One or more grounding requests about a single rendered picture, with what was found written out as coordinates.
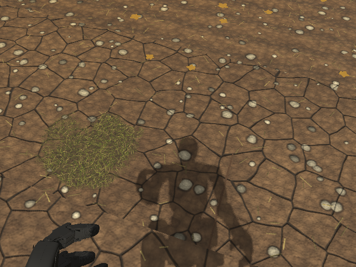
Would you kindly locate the robot left hand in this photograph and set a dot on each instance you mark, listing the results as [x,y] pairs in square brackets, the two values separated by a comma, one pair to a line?
[46,252]

